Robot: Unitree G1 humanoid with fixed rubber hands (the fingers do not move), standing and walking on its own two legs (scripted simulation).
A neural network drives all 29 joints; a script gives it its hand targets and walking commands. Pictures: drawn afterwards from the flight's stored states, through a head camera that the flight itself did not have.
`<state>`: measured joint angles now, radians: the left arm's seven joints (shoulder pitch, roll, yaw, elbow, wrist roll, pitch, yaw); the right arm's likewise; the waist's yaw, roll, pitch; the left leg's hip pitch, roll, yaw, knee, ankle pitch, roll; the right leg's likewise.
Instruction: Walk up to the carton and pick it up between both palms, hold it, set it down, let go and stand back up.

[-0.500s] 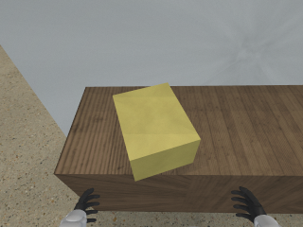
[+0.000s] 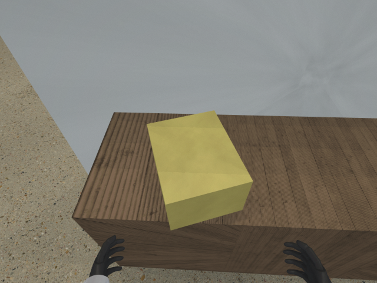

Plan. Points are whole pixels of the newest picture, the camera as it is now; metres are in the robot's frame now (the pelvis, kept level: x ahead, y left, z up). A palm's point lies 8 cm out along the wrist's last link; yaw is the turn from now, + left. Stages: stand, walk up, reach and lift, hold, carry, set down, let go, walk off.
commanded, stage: reach and lift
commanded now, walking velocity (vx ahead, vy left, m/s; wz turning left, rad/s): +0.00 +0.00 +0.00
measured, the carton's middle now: (193, 166) +0.45 +0.02 -0.10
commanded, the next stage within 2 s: none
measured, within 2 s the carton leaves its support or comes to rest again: neither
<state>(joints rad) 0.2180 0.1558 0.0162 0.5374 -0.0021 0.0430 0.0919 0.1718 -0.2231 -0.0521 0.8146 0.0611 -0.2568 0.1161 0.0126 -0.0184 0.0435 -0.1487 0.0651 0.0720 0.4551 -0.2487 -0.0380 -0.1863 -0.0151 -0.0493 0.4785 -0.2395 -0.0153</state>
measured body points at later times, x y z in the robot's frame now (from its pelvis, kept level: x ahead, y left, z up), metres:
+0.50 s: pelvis +0.02 +0.00 +0.00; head +0.01 +0.00 +0.45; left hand +0.18 +0.21 -0.06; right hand +0.19 -0.25 -0.07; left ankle +0.00 +0.14 -0.74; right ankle +0.02 -0.11 -0.74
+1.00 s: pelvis +0.01 -0.01 -0.01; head +0.01 -0.02 +0.44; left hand +0.21 +0.20 -0.05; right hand +0.23 -0.26 -0.06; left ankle +0.00 +0.14 -0.74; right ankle +0.02 -0.11 -0.74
